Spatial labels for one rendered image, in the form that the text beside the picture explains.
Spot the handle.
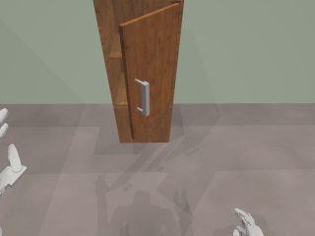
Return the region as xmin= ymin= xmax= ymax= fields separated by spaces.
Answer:
xmin=134 ymin=79 xmax=150 ymax=117

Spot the robot left hand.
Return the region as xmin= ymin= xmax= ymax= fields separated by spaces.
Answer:
xmin=0 ymin=108 xmax=27 ymax=198

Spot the robot right hand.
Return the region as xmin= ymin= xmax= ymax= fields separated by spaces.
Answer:
xmin=232 ymin=208 xmax=264 ymax=236

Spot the cupboard door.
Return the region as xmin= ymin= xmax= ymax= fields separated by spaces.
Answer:
xmin=118 ymin=3 xmax=180 ymax=140

